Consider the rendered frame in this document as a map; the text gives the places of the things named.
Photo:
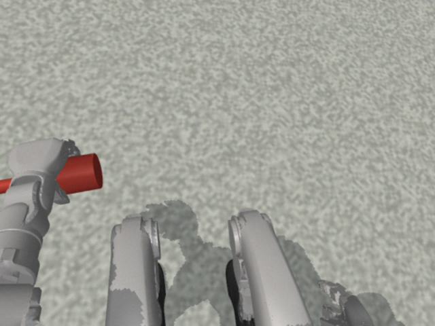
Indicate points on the bottle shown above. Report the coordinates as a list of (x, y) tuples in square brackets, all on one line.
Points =
[(79, 174)]

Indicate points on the left robot hand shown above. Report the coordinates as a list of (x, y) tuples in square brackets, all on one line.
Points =
[(47, 156)]

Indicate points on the left robot arm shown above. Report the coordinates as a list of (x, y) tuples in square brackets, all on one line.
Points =
[(23, 224)]

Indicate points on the right robot hand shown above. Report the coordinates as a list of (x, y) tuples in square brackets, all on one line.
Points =
[(351, 312)]

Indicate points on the right robot foot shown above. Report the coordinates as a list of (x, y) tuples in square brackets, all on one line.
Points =
[(233, 292)]

